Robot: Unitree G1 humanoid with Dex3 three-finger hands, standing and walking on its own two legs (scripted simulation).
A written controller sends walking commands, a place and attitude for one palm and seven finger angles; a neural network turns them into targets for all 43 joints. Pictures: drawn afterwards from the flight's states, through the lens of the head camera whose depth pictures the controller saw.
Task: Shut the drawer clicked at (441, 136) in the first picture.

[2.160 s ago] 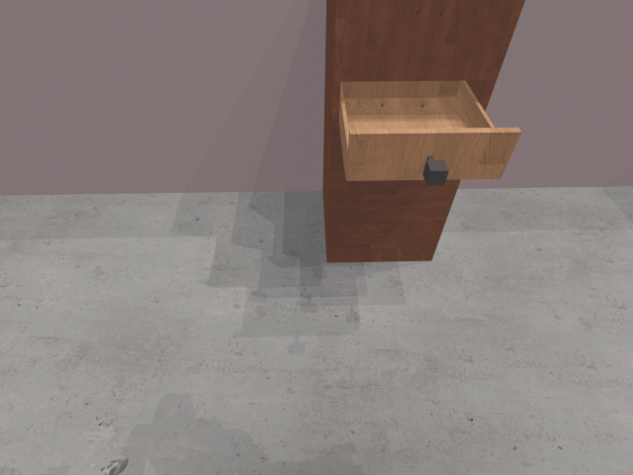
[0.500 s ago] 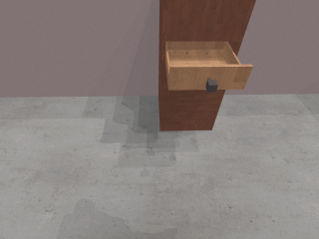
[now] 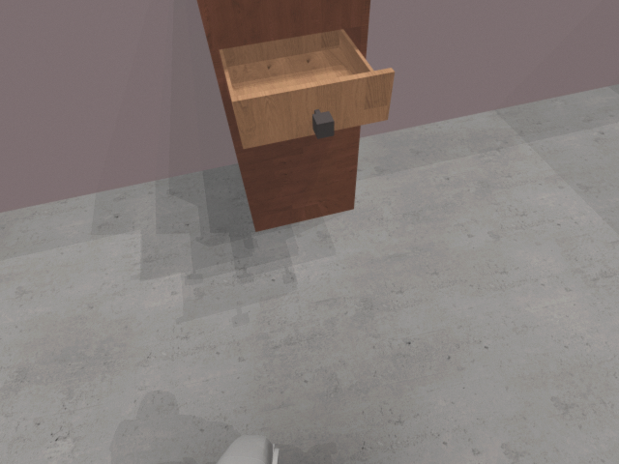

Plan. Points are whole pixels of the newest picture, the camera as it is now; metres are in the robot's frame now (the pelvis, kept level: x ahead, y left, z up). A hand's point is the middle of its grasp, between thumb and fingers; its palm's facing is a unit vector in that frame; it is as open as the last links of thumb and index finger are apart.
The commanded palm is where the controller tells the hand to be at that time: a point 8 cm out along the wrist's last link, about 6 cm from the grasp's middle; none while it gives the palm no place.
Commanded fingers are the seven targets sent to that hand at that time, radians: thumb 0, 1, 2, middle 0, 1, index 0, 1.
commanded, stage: walk to a spot facing it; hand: left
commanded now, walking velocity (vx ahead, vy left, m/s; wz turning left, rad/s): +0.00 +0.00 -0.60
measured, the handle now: (321, 120) +0.84 +0.06 -0.07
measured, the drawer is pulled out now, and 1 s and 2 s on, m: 0.24 0.24 0.24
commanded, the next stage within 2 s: none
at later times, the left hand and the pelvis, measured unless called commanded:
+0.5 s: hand out of the picture +0.09 +0.29 -0.17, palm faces -0.19 -0.96 -0.22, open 7.4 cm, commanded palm none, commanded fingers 0.00 0.90 0.90 -0.20 -0.30 -0.20 -0.30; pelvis -0.02 +0.08 +0.00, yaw -17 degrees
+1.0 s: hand (242, 435) +0.18 +0.13 -0.15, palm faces -0.58 -0.79 -0.22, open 7.4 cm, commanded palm none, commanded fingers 0.00 0.90 0.90 -0.20 -0.30 -0.20 -0.30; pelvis -0.03 +0.04 -0.01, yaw -36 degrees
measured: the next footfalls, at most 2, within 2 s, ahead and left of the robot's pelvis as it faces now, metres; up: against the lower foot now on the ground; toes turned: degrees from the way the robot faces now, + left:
left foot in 0.38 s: +0.03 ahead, +0.16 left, +0.00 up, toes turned -15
right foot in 0.92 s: -0.09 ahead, -0.05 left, +0.00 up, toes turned -41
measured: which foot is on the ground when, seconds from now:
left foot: up 0.00-0.36, down 0.38-0.92, up 0.94-1.00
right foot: down 0.00-0.38, up 0.40-0.90, down 0.92-1.00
